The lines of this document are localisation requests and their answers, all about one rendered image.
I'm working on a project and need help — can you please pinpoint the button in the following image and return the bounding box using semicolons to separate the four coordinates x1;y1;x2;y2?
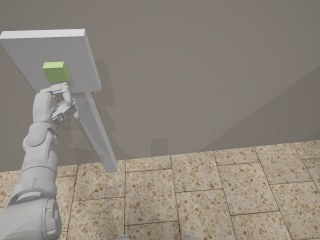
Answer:
43;61;70;82

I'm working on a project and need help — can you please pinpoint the robot left shin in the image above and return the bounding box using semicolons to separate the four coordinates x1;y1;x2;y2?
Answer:
119;235;129;239

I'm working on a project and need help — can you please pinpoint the left robot hand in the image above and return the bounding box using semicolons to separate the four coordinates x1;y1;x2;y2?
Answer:
32;82;80;130

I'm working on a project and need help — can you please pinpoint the panel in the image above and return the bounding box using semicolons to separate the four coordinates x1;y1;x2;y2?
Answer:
0;29;117;173

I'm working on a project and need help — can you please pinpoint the robot shin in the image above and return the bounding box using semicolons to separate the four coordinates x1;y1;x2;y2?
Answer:
182;234;193;239
119;235;129;239

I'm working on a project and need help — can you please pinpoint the left robot upper arm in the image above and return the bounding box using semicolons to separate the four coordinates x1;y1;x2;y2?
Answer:
0;198;62;240

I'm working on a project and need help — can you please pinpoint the left robot forearm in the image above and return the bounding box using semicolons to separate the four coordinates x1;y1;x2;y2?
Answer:
0;122;59;218

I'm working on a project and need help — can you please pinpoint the robot right shin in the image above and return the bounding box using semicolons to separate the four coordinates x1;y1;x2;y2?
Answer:
182;234;193;239

